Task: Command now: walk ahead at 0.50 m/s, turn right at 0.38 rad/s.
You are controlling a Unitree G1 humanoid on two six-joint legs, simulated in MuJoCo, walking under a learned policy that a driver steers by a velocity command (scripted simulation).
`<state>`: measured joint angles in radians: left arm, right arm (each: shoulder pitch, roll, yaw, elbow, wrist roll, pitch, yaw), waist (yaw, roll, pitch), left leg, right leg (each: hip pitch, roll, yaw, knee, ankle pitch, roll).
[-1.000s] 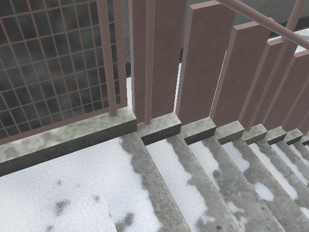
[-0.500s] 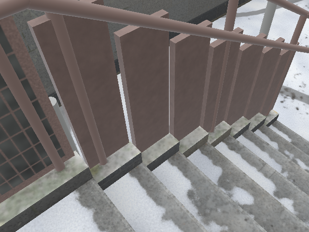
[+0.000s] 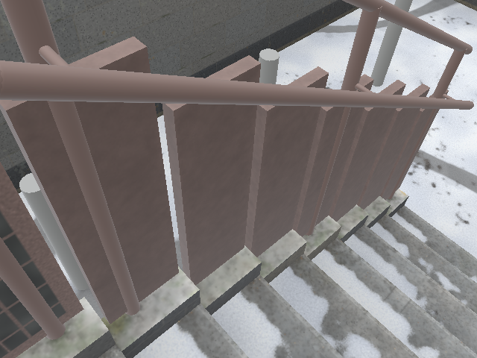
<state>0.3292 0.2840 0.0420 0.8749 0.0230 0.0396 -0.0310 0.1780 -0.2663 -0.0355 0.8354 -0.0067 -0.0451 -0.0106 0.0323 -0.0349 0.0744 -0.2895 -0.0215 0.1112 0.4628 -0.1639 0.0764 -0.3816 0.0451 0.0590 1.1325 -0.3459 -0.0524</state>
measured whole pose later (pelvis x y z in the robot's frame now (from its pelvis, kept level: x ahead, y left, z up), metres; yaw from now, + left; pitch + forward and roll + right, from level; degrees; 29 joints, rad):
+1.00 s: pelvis +0.36 -0.07 -0.20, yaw -32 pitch +1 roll +1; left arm 0.37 0.29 0.09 0.75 0.04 0.03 0.03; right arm 0.27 -0.26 -0.06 0.83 0.01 -0.06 0.01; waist 0.01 0.01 -0.01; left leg -0.38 -0.02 0.10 0.79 -0.42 0.05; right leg -0.39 0.07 0.15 1.24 -0.53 -0.09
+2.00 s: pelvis +0.71 -0.40 -0.52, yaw -63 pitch +2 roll +1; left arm 0.38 0.22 0.03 0.86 0.06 0.01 0.05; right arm 0.34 -0.18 -0.04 0.87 0.01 -0.07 0.01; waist 0.03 -0.02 -0.03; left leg -0.33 -0.07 0.01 0.61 -0.31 0.06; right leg -0.60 0.14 0.10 1.99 -0.75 -0.12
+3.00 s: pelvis +0.89 -0.88 -0.79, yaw -47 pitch -2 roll -3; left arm 0.49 0.18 0.03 1.01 0.05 -0.06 0.05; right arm 0.06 -0.22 -0.06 0.87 -0.02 0.00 0.04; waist 0.09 0.03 0.04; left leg -0.48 0.03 0.04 0.56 0.33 0.10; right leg -0.16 -0.04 -0.29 1.14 -0.91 -0.02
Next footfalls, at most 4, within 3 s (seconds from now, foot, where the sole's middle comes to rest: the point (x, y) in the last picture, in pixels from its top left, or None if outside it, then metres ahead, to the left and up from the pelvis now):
0.44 right None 0.19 -0.15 -0.94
0.86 left None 0.44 -0.01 -0.94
1.40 right None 0.49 -0.26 -1.11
1.88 left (340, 318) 0.80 -0.40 -1.28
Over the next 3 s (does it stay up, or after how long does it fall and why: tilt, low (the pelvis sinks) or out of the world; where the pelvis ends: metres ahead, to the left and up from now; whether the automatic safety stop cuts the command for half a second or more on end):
stays up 0.89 -0.88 -0.79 its command is cut before an obstacle after 0.5 s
